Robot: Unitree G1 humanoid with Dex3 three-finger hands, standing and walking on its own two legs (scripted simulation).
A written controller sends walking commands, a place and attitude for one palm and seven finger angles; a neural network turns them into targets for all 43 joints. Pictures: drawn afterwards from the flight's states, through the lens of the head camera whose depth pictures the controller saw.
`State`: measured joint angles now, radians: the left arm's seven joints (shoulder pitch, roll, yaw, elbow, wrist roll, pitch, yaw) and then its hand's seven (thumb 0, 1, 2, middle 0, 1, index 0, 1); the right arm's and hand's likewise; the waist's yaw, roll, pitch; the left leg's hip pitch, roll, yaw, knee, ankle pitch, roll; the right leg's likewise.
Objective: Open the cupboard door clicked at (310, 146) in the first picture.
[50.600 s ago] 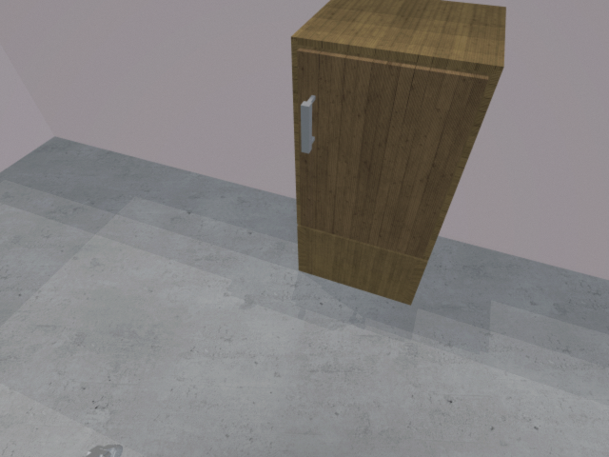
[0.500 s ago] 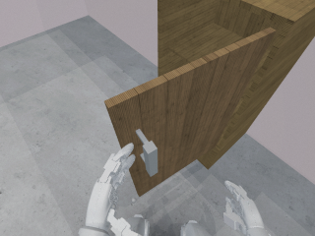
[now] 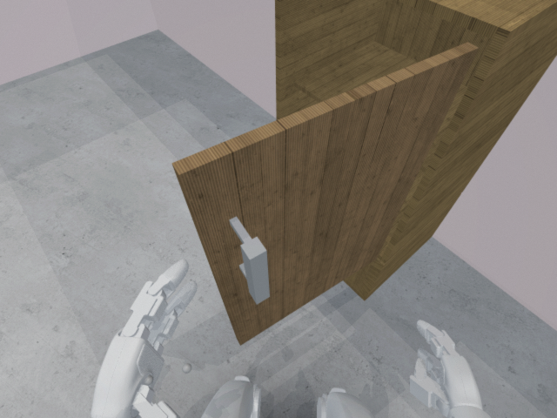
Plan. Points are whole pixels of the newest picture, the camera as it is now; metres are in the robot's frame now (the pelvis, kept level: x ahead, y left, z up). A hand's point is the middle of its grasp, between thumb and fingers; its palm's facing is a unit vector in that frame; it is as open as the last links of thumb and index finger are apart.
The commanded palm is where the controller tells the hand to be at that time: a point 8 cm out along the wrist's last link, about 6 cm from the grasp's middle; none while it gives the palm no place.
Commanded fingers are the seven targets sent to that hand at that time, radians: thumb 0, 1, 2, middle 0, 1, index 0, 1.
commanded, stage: draw the hand back to the body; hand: left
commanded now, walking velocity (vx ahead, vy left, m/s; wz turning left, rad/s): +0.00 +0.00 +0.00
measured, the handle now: (249, 262) +0.31 +0.07 +0.07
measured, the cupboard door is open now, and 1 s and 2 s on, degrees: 82 82 82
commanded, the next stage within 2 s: step back with the hand held close in 1.52 s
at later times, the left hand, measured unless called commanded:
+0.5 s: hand (102, 339) +0.18 +0.18 +0.15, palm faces -0.02 -0.99 -0.15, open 16.0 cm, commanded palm +0.15 +0.24 +0.17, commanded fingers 0.00 -0.19 0.44 -0.16 -0.30 -0.16 -0.30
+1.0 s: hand out of the picture +0.22 +0.26 +0.24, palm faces +0.34 -0.85 -0.40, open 10.8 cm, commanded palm +0.17 +0.31 +0.26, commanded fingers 0.00 0.69 0.81 -0.19 -0.30 -0.19 -0.30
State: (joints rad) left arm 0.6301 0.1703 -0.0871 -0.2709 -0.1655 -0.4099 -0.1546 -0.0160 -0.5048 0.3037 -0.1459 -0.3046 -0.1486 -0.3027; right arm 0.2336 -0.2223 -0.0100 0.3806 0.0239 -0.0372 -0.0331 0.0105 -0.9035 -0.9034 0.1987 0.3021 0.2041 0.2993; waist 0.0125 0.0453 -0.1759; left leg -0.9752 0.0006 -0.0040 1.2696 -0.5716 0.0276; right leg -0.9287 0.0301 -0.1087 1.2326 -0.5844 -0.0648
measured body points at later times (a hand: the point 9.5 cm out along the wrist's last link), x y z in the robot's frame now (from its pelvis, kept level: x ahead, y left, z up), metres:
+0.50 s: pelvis +0.02 +0.02 +0.05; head +0.02 +0.01 +0.50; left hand +0.18 +0.23 +0.17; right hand +0.20 -0.21 +0.00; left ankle +0.02 +0.10 -0.63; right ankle +0.01 -0.08 -0.63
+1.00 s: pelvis +0.04 +0.03 +0.10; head +0.02 +0.01 +0.55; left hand +0.20 +0.31 +0.26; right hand +0.23 -0.18 +0.03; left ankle +0.02 +0.10 -0.63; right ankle +0.01 -0.08 -0.63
